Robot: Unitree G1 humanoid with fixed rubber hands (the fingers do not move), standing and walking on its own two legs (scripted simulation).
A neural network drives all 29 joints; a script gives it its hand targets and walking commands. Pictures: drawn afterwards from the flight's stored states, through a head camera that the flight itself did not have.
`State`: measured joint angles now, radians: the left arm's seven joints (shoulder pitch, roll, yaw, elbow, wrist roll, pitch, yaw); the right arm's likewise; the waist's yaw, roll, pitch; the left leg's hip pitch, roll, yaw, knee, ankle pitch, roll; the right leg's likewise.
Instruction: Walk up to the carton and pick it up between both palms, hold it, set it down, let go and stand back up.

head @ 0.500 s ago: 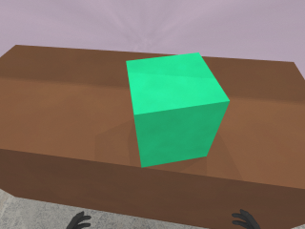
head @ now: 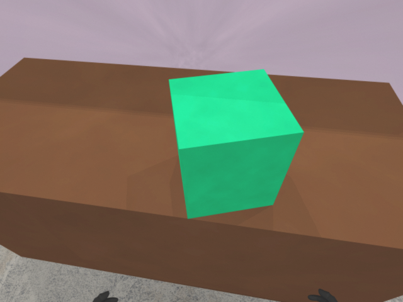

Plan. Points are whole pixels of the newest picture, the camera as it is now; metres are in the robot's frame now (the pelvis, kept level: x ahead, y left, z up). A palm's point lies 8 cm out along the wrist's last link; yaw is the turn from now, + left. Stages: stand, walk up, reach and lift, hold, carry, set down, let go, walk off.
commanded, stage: walk up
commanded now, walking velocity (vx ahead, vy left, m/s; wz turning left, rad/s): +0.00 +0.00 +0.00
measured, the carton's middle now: (224, 146) +0.43 -0.03 +0.06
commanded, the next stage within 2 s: none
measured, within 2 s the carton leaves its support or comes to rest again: neither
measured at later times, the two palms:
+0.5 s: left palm out of the picture +0.04 +0.35 -0.12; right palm out of the picture +0.10 -0.20 -0.12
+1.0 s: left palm out of the picture +0.09 +0.35 -0.11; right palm out of the picture -0.05 -0.15 -0.12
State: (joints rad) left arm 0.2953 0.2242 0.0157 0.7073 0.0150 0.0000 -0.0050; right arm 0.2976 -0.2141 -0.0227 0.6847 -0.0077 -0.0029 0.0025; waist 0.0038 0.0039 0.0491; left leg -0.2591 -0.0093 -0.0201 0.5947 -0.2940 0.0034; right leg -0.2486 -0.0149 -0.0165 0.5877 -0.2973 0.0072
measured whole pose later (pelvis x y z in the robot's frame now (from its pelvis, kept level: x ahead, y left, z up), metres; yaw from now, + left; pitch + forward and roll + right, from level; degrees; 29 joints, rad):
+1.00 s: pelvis -0.04 +0.11 -0.01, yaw -12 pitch -4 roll +0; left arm 0.35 0.23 0.03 0.68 0.02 0.01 0.00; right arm 0.39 -0.26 -0.04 0.71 -0.02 0.01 0.01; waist -0.01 0.03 0.05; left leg -0.31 0.04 0.07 0.69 -0.29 0.01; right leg -0.28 0.04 0.05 0.70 -0.35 -0.01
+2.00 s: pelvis +0.00 +0.09 +0.00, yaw -17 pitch -2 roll +1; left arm 0.29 0.25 0.02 0.67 0.00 0.01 0.00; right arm 0.31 -0.25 -0.01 0.68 -0.02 0.01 0.00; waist -0.01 -0.01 0.06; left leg -0.20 0.07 0.14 0.62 -0.37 -0.01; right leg -0.22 0.06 0.10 0.65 -0.39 -0.03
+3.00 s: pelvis +0.06 +0.05 -0.01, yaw -12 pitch -4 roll +1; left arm 0.31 0.25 -0.01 0.68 0.01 0.05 0.02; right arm 0.23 -0.21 -0.02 0.64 -0.02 0.01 -0.02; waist 0.00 -0.05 0.10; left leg -0.31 -0.05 0.00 0.69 -0.31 0.05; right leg -0.36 -0.07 -0.02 0.98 -0.62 0.02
